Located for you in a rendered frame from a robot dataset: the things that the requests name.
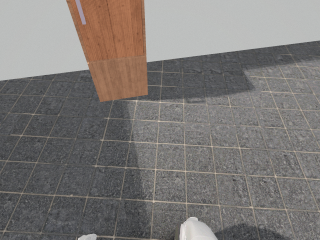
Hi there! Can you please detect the handle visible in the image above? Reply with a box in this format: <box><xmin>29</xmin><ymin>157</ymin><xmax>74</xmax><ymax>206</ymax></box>
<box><xmin>75</xmin><ymin>0</ymin><xmax>86</xmax><ymax>25</ymax></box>

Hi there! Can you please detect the robot right foot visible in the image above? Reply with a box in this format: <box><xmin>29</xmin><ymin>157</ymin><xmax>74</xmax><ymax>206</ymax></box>
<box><xmin>174</xmin><ymin>222</ymin><xmax>184</xmax><ymax>240</ymax></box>

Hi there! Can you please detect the cupboard door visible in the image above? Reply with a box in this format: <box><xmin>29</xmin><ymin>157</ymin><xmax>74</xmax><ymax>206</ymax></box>
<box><xmin>70</xmin><ymin>0</ymin><xmax>144</xmax><ymax>61</ymax></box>

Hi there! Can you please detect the robot right thigh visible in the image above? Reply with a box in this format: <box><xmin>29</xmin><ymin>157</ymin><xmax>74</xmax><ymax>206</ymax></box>
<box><xmin>180</xmin><ymin>220</ymin><xmax>218</xmax><ymax>240</ymax></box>

